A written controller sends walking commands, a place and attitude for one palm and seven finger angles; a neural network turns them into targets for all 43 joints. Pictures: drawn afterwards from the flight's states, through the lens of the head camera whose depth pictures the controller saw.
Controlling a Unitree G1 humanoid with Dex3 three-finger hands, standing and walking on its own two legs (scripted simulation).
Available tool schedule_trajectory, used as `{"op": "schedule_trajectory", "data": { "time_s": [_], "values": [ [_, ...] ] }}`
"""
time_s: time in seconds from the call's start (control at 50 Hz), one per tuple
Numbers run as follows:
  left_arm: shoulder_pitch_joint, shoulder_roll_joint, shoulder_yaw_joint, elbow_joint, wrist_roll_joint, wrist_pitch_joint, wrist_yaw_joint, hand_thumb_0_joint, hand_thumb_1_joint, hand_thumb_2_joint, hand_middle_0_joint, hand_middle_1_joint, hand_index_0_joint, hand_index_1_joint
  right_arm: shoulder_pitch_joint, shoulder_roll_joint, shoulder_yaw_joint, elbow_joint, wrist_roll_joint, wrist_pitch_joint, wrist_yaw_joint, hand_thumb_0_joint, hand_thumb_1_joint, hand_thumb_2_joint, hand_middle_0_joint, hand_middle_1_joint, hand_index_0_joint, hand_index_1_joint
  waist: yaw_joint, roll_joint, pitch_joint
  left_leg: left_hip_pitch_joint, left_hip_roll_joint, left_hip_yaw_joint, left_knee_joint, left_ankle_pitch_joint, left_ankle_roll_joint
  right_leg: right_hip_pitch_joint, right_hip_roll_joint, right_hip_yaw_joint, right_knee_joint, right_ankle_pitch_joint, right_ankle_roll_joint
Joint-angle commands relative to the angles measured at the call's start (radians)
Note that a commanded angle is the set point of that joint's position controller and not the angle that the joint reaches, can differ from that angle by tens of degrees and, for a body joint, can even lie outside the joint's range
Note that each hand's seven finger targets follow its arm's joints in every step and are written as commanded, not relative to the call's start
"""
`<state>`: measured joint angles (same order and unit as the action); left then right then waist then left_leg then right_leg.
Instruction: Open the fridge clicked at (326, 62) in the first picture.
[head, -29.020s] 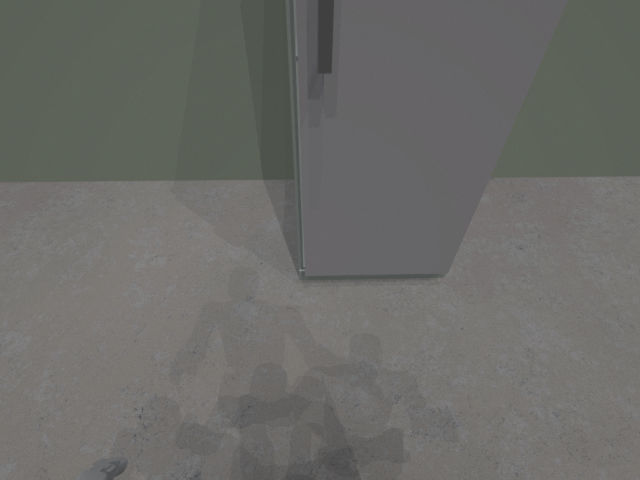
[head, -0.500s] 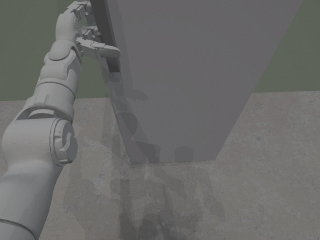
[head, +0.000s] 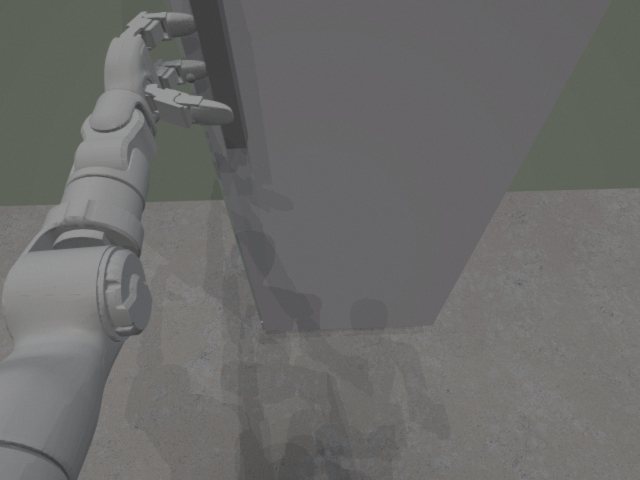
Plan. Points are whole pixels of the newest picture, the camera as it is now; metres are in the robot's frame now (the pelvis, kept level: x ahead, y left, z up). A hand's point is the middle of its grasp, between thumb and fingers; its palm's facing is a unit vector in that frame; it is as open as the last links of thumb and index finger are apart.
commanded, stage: move the hooked fingers beside the handle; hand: left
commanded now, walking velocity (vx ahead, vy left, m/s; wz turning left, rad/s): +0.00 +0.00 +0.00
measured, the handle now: (220, 43) +0.57 +0.08 +0.24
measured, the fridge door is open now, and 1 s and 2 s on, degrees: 0 0 0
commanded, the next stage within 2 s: feel for the door with the fingertips in 1.64 s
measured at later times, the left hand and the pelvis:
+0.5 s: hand (175, 83) +0.51 +0.13 +0.23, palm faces -0.02 -1.00 +0.01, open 14.0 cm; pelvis +0.00 +0.00 +0.00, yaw +0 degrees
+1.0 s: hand (149, 87) +0.51 +0.16 +0.22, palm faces -0.02 -1.00 +0.02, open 14.0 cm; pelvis +0.00 +0.01 +0.00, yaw +1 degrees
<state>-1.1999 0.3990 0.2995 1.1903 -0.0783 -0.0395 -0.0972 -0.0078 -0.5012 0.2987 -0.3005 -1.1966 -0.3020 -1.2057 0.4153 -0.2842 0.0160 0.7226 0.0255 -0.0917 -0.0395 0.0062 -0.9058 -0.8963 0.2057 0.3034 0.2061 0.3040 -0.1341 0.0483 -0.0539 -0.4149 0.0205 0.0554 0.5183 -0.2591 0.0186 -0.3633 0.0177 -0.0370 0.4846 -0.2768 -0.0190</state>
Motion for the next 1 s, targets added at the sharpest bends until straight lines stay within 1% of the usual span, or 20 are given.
{"op": "schedule_trajectory", "data": {
  "time_s": [0.0, 0.06, 0.1, 0.18, 0.22, 0.24, 0.3, 0.34, 0.38, 0.5, 0.54, 0.58, 0.66, 0.68, 0.7, 0.76, 0.8, 0.86, 0.88, 0.98],
  "values": [
    [-0.519, 0.222, 0.013, -0.239, -0.017, -0.073, -0.018, 0.0, -0.5, 0.3, -0.3, -1.2, -0.3, -1.2, 0.1, -0.153, -0.055, -0.077, 0.001, -0.029, -0.008, 0.0, -0.9, -0.9, 0.2, 0.3, 0.2, 0.3, 0.003, -0.053, -0.406, 0.295, -0.012, -0.055, 0.007, 0.39, 0.028, 0.087, 0.013, 0.012, -0.021, 0.46, 0.004],
    [-0.508, 0.175, -0.027, -0.218, -0.027, -0.055, -0.032, 0.0, -0.5, 0.3, -0.3, -1.2, -0.3, -1.2, 0.096, -0.152, -0.054, -0.08, 0.006, -0.024, -0.011, 0.0, -0.9, -0.9, 0.2, 0.3, 0.2, 0.3, -0.006, -0.035, -0.354, 0.285, -0.011, -0.051, 0.004, 0.363, 0.027, 0.07, 0.01, 0.007, -0.031, 0.424, 0.002],
    [-0.555, 0.206, -0.007, -0.224, -0.031, -0.044, -0.031, 0.0, -0.5, 0.3, -0.3, -1.2, -0.3, -1.2, 0.093, -0.158, -0.053, -0.076, 0.006, -0.024, -0.013, 0.0, -0.9, -0.9, 0.2, 0.3, 0.2, 0.3, -0.015, -0.054, -0.339, 0.271, -0.011, -0.056, -0.005, 0.315, 0.029, 0.051, 0.012, 0.013, -0.04, 0.395, 0.007],
    [-0.571, 0.214, 0.004, -0.308, -0.03, -0.077, -0.022, 0.0, -0.5, 0.3, -0.3, -1.2, -0.3, -1.2, 0.087, -0.15, -0.053, -0.082, 0.002, -0.033, -0.011, 0.0, -0.9, -0.9, 0.2, 0.3, 0.2, 0.3, -0.001, -0.009, -0.429, 0.34, -0.01, -0.07, 0.008, 0.388, 0.025, 0.066, 0.013, 0.012, -0.024, 0.424, 0.001],
    [-0.528, 0.215, 0.01, -0.261, -0.028, -0.07, -0.023, 0.0, -0.5, 0.3, -0.3, -1.2, -0.3, -1.2, 0.086, -0.15, -0.052, -0.075, 0.003, -0.033, -0.011, 0.0, -0.9, -0.9, 0.2, 0.3, 0.2, 0.3, 0.002, -0.039, -0.392, 0.312, -0.01, -0.064, 0.007, 0.37, 0.026, 0.065, 0.014, 0.012, -0.029, 0.421, 0.003],
    [-0.53, 0.201, -0.011, -0.237, -0.026, -0.06, -0.028, 0.0, -0.5, 0.3, -0.3, -1.2, -0.3, -1.2, 0.084, -0.151, -0.051, -0.073, 0.005, -0.031, -0.013, 0.0, -0.9, -0.9, 0.2, 0.3, 0.2, 0.3, -0.008, -0.048, -0.357, 0.289, -0.01, -0.06, 0.001, 0.342, 0.027, 0.055, 0.013, 0.012, -0.034, 0.407, 0.005],
    [-0.535, 0.269, 0.036, -0.247, -0.021, -0.056, -0.027, 0.0, -0.5, 0.3, -0.3, -1.2, -0.3, -1.2, 0.085, -0.159, -0.051, -0.08, 0.004, -0.027, -0.016, 0.0, -0.9, -0.9, 0.2, 0.3, 0.2, 0.3, 0.007, -0.037, -0.388, 0.282, -0.014, -0.059, -0.002, 0.344, 0.028, 0.084, 0.008, 0.017, -0.03, 0.419, 0.002],
    [-0.542, 0.213, -0.004, -0.267, -0.022, -0.06, -0.033, 0.0, -0.5, 0.3, -0.3, -1.2, -0.3, -1.2, 0.075, -0.149, -0.05, -0.087, 0.005, -0.03, -0.015, 0.0, -0.9, -0.9, 0.2, 0.3, 0.2, 0.3, 0.001, -0.011, -0.384, 0.304, -0.013, -0.06, 0.002, 0.349, 0.025, 0.065, 0.01, 0.013, -0.03, 0.412, 0.002],
    [-0.521, 0.238, 0.014, -0.235, -0.028, -0.062, -0.037, 0.0, -0.5, 0.3, -0.3, -1.2, -0.3, -1.2, 0.082, -0.156, -0.051, -0.082, 0.007, -0.027, -0.018, 0.0, -0.9, -0.9, 0.2, 0.3, 0.2, 0.3, -0.003, -0.064, -0.367, 0.282, -0.011, -0.06, 0.0, 0.332, 0.029, 0.073, 0.011, 0.015, -0.036, 0.406, 0.005],
    [-0.526, 0.316, 0.054, -0.225, -0.02, -0.067, -0.047, 0.0, -0.5, 0.3, -0.3, -1.2, -0.3, -1.2, 0.084, -0.162, -0.047, -0.086, 0.006, -0.027, -0.023, 0.0, -0.9, -0.9, 0.2, 0.3, 0.2, 0.3, 0.004, -0.05, -0.378, 0.252, -0.017, -0.055, -0.003, 0.309, 0.031, 0.099, 0.006, 0.023, -0.038, 0.409, 0.007],
    [-0.54, 0.291, 0.026, -0.21, -0.018, -0.063, -0.059, 0.0, -0.5, 0.3, -0.3, -1.2, -0.3, -1.2, 0.086, -0.161, -0.048, -0.083, 0.008, -0.029, -0.024, 0.0, -0.9, -0.9, 0.2, 0.3, 0.2, 0.3, -0.011, -0.055, -0.355, 0.242, -0.017, -0.053, -0.004, 0.281, 0.033, 0.081, 0.006, 0.025, -0.044, 0.392, 0.01],
    [-0.52, 0.331, 0.06, -0.238, -0.025, -0.077, -0.068, 0.0, -0.5, 0.3, -0.3, -1.2, -0.3, -1.2, 0.089, -0.167, -0.05, -0.092, 0.008, -0.028, -0.025, 0.0, -0.9, -0.9, 0.2, 0.3, 0.2, 0.3, 0.005, -0.043, -0.403, 0.261, -0.018, -0.055, -0.003, 0.311, 0.033, 0.111, 0.006, 0.025, -0.036, 0.416, 0.005],
    [-0.5, 0.291, 0.02, -0.22, -0.037, -0.069, -0.093, 0.0, -0.5, 0.3, -0.3, -1.2, -0.3, -1.2, 0.09, -0.164, -0.051, -0.088, 0.011, -0.024, -0.029, 0.0, -0.9, -0.9, 0.2, 0.3, 0.2, 0.3, -0.006, -0.023, -0.364, 0.26, -0.017, -0.051, 0.002, 0.321, 0.033, 0.093, 0.005, 0.018, -0.043, 0.414, 0.005],
    [-0.477, 0.318, 0.046, -0.209, -0.038, -0.064, -0.099, 0.0, -0.5, 0.3, -0.3, -1.2, -0.3, -1.2, 0.087, -0.169, -0.05, -0.088, 0.013, -0.024, -0.028, 0.0, -0.9, -0.9, 0.2, 0.3, 0.2, 0.3, 0.004, -0.037, -0.363, 0.256, -0.016, -0.053, 0.0, 0.309, 0.033, 0.088, 0.008, 0.021, -0.044, 0.408, 0.005],
    [-0.491, 0.324, 0.038, -0.215, -0.04, -0.059, -0.105, 0.0, -0.5, 0.3, -0.3, -1.2, -0.3, -1.2, 0.085, -0.171, -0.05, -0.088, 0.015, -0.02, -0.032, 0.0, -0.9, -0.9, 0.2, 0.3, 0.2, 0.3, -0.004, -0.03, -0.359, 0.253, -0.014, -0.052, -0.004, 0.302, 0.032, 0.086, 0.006, 0.023, -0.047, 0.404, 0.006],
    [-0.497, 0.29, 0.012, -0.212, -0.048, -0.056, -0.111, 0.0, -0.5, 0.3, -0.3, -1.2, -0.3, -1.2, 0.091, -0.169, -0.052, -0.086, 0.014, -0.02, -0.033, 0.0, -0.9, -0.9, 0.2, 0.3, 0.2, 0.3, -0.01, -0.019, -0.346, 0.263, -0.014, -0.058, 0.0, 0.299, 0.032, 0.066, 0.006, 0.015, -0.05, 0.375, 0.003],
    [-0.538, 0.331, 0.037, -0.239, -0.045, -0.059, -0.11, 0.0, -0.5, 0.3, -0.3, -1.2, -0.3, -1.2, 0.093, -0.174, -0.052, -0.083, 0.013, -0.021, -0.034, 0.0, -0.9, -0.9, 0.2, 0.3, 0.2, 0.3, -0.012, -0.012, -0.371, 0.271, -0.013, -0.066, 0.0, 0.299, 0.031, 0.06, 0.008, 0.02, -0.047, 0.374, 0.006],
    [-0.561, 0.269, -0.011, -0.222, -0.051, -0.065, -0.107, 0.0, -0.5, 0.3, -0.3, -1.2, -0.3, -1.2, 0.096, -0.169, -0.05, -0.076, 0.011, -0.028, -0.034, 0.0, -0.9, -0.9, 0.2, 0.3, 0.2, 0.3, -0.03, 0.01, -0.338, 0.282, -0.012, -0.072, 0.004, 0.277, 0.029, 0.016, 0.008, 0.013, -0.053, 0.323, 0.004],
    [-0.568, 0.291, 0.007, -0.222, -0.048, -0.066, -0.105, 0.0, -0.5, 0.3, -0.3, -1.2, -0.3, -1.2, 0.098, -0.174, -0.05, -0.069, 0.011, -0.031, -0.034, 0.0, -0.9, -0.9, 0.2, 0.3, 0.2, 0.3, -0.032, -0.012, -0.357, 0.296, -0.008, -0.08, 0.005, 0.286, 0.028, 0.006, 0.011, 0.013, -0.05, 0.328, 0.005],
    [-0.572, 0.347, 0.047, -0.163, -0.035, -0.066, -0.093, 0.0, -0.5, 0.3, -0.3, -1.2, -0.3, -1.2, 0.112, -0.181, -0.047, -0.065, 0.005, -0.034, -0.032, 0.0, -0.9, -0.9, 0.2, 0.3, 0.2, 0.3, -0.03, -0.008, -0.37, 0.264, -0.01, -0.081, 0.013, 0.284, 0.027, 0.01, 0.009, 0.019, -0.04, 0.331, 0.007]
  ]
}}
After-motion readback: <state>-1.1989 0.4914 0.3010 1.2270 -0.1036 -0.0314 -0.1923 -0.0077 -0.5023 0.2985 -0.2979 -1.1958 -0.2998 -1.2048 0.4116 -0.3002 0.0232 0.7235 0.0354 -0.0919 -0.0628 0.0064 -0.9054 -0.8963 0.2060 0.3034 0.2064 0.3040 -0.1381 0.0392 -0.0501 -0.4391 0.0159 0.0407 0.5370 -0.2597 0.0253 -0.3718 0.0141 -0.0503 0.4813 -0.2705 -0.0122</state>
